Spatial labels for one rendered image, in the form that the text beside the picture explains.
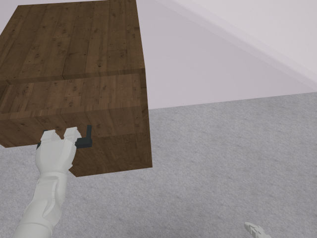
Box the left robot forearm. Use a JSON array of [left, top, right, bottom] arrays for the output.
[[11, 172, 68, 238]]

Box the robot left hand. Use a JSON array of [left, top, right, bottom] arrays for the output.
[[35, 127, 82, 175]]

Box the handle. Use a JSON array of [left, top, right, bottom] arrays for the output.
[[37, 125, 92, 149]]

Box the robot right hand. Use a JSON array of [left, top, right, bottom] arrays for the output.
[[244, 222, 271, 238]]

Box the drawer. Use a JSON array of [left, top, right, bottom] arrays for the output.
[[0, 73, 144, 148]]

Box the cabinet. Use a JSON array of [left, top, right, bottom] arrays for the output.
[[0, 0, 153, 177]]

